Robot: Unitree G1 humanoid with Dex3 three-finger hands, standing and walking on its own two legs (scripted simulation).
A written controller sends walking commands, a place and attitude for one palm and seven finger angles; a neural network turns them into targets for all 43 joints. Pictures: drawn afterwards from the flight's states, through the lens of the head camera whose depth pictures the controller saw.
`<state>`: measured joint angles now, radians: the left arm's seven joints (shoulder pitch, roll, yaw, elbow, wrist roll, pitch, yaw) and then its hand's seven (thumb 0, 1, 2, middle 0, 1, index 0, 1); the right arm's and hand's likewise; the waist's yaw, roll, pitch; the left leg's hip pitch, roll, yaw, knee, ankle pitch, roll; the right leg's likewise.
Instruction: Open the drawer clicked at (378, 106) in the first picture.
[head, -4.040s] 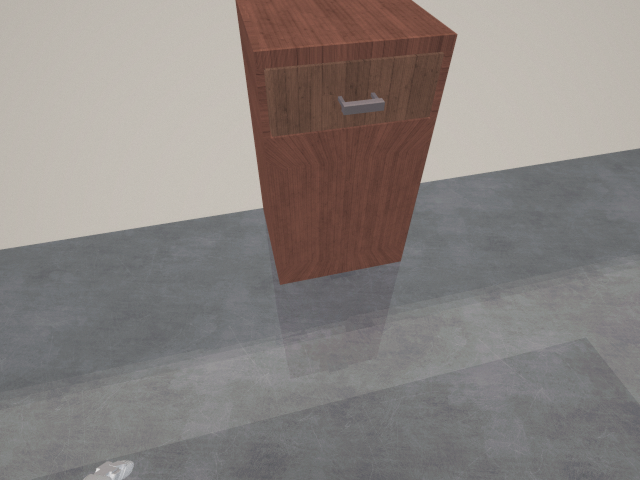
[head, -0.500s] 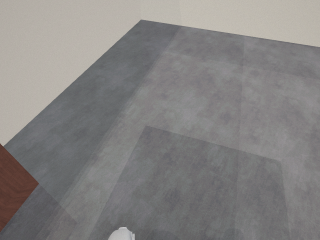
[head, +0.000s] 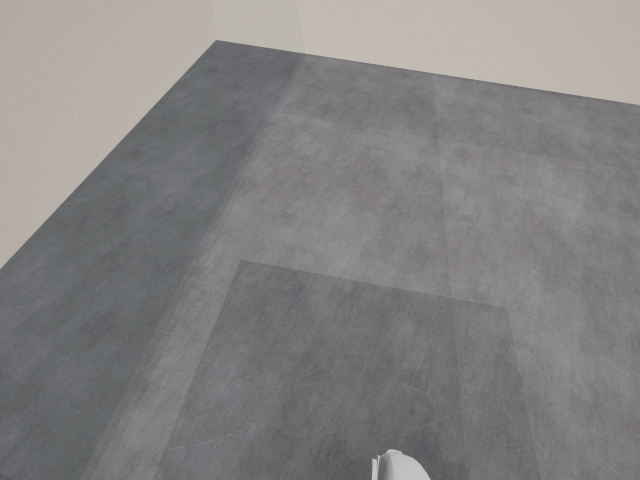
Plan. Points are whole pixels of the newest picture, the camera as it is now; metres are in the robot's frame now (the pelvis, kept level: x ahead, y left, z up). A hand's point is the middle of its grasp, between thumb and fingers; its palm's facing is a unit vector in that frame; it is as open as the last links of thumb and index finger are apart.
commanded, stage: walk to a spot facing it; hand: left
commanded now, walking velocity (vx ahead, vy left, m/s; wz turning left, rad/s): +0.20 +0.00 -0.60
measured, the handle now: out of the picture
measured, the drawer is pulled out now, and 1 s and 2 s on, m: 0.00 0.00 0.00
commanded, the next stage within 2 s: turn to face it in 0.04 s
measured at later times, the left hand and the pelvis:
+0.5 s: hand (266, 385) +0.29 +0.10 -0.16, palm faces +0.02 -0.99 -0.16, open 7.2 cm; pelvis +0.16 -0.05 -0.01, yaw +1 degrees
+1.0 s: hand (175, 457) +0.18 +0.21 -0.17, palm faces +0.34 -0.90 -0.27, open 7.4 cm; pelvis +0.17 -0.02 +0.00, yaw +17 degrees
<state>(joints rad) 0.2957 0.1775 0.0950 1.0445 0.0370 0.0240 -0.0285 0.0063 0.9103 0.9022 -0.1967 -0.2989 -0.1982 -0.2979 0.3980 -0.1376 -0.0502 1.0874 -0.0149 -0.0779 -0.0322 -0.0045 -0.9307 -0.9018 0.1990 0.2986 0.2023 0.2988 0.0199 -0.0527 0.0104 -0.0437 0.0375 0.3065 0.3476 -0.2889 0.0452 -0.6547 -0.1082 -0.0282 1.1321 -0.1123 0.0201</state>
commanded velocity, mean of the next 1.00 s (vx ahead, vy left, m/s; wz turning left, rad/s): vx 0.01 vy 0.00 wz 0.47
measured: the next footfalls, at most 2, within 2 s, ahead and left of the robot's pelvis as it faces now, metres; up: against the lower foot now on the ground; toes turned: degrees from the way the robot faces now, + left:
right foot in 0.24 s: +0.24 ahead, -0.14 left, +0.00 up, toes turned -15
left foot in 0.70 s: +0.23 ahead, +0.09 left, +0.00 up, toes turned +17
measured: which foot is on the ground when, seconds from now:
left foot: down 0.00-0.24, up 0.26-0.68, down 0.70-1.00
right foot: up 0.00-0.22, down 0.24-0.70, up 0.72-1.00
